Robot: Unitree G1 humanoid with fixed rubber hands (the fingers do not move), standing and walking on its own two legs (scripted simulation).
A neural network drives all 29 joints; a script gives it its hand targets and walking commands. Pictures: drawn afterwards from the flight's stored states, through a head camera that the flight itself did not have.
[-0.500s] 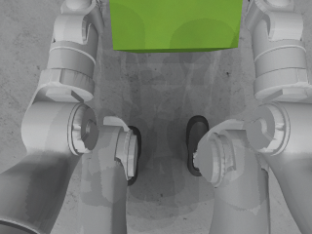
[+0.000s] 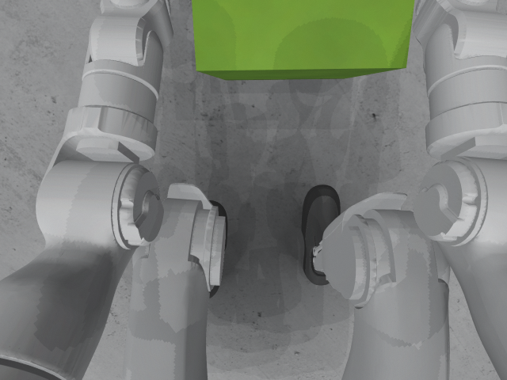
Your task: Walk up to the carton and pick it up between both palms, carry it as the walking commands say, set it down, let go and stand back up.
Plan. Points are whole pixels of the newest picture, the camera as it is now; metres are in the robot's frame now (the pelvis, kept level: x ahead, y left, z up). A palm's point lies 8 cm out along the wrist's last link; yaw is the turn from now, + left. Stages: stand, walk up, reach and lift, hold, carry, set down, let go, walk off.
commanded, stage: set down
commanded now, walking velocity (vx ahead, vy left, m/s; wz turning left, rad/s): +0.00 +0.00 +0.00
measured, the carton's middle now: out of the picture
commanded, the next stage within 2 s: none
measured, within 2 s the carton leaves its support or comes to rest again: neither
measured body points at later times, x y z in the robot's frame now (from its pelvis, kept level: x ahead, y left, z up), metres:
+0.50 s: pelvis +0.01 +0.00 -0.01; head +0.38 +0.00 +0.24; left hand +0.57 +0.13 -0.17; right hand +0.57 -0.18 -0.17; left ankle +0.09 +0.11 -0.33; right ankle +0.12 -0.12 -0.33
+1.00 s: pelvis +0.00 +0.00 +0.00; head +0.37 +0.00 +0.24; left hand +0.57 +0.14 -0.18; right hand +0.57 -0.19 -0.17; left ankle +0.09 +0.11 -0.33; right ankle +0.12 -0.12 -0.33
